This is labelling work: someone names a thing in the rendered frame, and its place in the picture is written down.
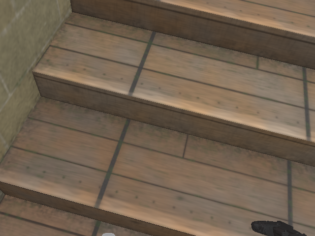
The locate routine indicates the robot right hand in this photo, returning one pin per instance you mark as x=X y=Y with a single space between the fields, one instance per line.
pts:
x=274 y=228

